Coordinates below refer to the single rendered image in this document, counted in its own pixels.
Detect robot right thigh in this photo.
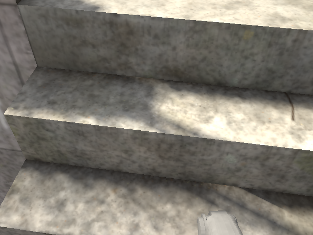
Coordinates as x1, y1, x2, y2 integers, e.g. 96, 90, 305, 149
197, 211, 243, 235

